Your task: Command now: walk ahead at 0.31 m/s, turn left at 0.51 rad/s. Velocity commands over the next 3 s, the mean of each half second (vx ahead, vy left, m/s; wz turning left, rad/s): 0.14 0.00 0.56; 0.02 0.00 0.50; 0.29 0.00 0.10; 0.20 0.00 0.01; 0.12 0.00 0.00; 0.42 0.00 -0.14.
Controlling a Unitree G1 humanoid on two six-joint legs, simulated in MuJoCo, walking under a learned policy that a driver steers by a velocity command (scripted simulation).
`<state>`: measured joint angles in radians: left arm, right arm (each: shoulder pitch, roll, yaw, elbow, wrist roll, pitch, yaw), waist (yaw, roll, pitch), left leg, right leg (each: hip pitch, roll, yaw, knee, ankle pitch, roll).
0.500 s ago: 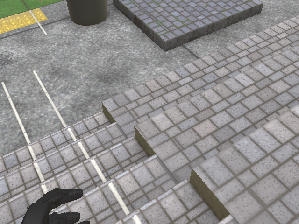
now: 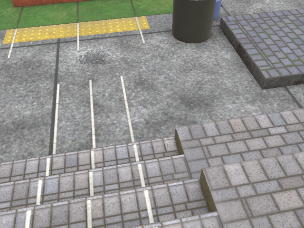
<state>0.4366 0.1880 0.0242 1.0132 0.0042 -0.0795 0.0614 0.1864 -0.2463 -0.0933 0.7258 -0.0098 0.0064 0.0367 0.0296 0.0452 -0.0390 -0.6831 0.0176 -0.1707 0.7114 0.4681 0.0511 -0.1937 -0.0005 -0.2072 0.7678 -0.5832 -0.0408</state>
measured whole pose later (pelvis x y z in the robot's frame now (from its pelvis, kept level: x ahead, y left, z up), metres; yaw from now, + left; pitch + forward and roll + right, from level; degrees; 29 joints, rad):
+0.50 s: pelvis +0.13 +0.01 -0.12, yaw +18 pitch +2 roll -4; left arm 0.00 0.18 0.01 0.54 0.03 0.06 0.08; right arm 0.31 -0.23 0.02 0.68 -0.01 0.09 -0.08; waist -0.04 -0.03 0.06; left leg -0.43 -0.10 -0.23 0.63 -0.22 0.05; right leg -0.95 0.06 0.08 1.59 -0.18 0.13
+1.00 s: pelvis +0.17 -0.06 -0.11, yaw +33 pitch +0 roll +1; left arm 0.39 0.23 -0.04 0.70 0.02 0.07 0.06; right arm 0.17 -0.27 -0.05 0.58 0.02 0.11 -0.07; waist 0.05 0.08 0.04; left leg -0.95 -0.20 -0.21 1.97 -0.23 -0.13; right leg -0.31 0.02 -0.03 0.56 -0.25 -0.06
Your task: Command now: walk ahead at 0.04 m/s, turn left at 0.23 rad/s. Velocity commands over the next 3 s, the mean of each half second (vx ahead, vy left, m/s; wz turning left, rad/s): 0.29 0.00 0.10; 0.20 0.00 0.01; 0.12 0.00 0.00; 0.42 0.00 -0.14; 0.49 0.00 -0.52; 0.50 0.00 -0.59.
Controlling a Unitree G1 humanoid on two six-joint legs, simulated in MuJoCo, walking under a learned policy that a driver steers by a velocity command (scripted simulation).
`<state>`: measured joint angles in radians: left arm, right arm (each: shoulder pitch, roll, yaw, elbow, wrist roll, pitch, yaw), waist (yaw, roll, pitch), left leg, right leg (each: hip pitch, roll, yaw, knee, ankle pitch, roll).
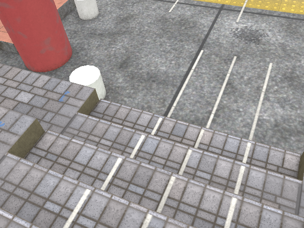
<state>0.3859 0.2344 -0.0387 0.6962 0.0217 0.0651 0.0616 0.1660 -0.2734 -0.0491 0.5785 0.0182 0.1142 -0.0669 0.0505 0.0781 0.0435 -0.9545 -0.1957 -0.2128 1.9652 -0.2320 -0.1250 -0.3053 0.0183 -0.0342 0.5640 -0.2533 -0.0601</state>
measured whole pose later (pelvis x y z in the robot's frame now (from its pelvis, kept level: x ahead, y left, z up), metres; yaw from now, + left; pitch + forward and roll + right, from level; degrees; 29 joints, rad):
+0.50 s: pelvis +0.07 +0.11 -0.04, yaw +0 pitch +0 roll -1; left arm 0.46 0.27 0.08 0.81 -0.03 0.00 0.04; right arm 0.29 -0.21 -0.06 0.76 0.02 -0.05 0.04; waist 0.03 -0.05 -0.07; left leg -0.45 0.01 0.00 0.86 -0.46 0.01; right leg -0.46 0.00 0.19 1.14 -0.54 -0.04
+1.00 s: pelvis +0.22 +0.12 -0.08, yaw +1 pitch +3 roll +4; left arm 0.15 0.19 0.06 0.71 -0.02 0.00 -0.06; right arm 0.48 -0.12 -0.02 0.91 0.01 -0.01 -0.09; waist -0.10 -0.10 -0.04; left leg -0.31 -0.09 0.02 1.03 -0.77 0.04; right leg -0.39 -0.05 0.12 0.34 0.34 0.00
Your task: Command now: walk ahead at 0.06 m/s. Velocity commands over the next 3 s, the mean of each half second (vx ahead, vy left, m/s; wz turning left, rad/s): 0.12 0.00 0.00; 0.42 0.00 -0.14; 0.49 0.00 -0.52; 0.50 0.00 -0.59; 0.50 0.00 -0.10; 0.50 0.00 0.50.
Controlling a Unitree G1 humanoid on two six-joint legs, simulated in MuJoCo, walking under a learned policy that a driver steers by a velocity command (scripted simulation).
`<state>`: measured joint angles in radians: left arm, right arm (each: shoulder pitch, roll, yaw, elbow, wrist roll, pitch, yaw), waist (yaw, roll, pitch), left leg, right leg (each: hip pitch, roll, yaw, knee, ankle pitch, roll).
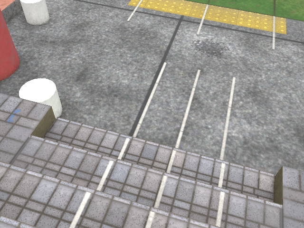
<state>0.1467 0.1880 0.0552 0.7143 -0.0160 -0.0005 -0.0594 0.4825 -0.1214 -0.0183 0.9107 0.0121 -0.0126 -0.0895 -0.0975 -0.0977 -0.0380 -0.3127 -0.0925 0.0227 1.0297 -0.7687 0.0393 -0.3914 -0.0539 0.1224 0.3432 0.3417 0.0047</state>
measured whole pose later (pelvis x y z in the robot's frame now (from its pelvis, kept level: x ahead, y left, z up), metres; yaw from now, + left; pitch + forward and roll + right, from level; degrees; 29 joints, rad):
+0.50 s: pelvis +0.09 +0.00 -0.06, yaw +1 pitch +4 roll +2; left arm 0.45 0.13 0.04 0.98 -0.02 0.05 0.00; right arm 0.27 -0.11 0.00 0.88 0.03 0.00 -0.05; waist 0.00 -0.04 -0.06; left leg -0.57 -0.03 0.06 1.43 -0.89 0.06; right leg -0.28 -0.03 0.08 0.48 -0.27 -0.03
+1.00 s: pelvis +0.22 -0.04 -0.08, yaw -5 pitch +2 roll -1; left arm 0.45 0.12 0.02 0.96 0.00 -0.04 -0.02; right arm 0.21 -0.20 -0.05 0.81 0.02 -0.10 -0.05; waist 0.01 0.04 -0.06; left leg -0.81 0.09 -0.10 1.53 -0.25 0.00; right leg -0.27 0.16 0.06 0.58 -0.33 -0.12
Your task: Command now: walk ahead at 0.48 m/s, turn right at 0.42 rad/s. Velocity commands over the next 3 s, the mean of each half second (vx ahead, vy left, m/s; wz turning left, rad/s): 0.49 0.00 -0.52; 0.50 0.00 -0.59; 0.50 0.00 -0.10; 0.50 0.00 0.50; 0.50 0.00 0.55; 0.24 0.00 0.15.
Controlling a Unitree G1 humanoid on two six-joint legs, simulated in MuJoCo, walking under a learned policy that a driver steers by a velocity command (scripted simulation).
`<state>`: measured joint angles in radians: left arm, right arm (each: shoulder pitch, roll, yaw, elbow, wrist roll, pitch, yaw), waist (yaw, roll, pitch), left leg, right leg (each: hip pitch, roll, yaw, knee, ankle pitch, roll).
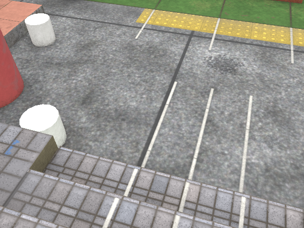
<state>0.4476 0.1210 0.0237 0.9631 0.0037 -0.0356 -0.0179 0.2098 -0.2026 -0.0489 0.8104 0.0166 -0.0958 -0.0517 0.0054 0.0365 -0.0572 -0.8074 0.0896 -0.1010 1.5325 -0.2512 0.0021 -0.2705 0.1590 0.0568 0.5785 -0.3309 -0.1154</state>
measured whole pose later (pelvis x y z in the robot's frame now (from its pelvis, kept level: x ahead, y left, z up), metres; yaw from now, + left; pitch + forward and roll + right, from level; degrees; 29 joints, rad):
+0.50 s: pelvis +0.26 +0.06 -0.15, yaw -18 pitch +0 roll +1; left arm 0.43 0.20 0.04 0.85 -0.06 0.03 0.05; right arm 0.31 -0.19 -0.05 0.85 0.00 -0.07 0.04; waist 0.05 -0.04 -0.03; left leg -0.34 -0.07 -0.02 0.61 -0.27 0.05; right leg -0.64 0.11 0.15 1.92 -0.59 -0.04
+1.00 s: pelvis +0.46 -0.09 -0.26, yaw -35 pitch +2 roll +3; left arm 0.05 0.22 0.05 0.65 -0.03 -0.01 -0.08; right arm 0.51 -0.20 -0.03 0.94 0.01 -0.06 -0.03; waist -0.14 -0.06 0.01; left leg -0.07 0.09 0.21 1.12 -0.81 -0.05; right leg -0.49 -0.01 0.03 0.45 0.32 -0.09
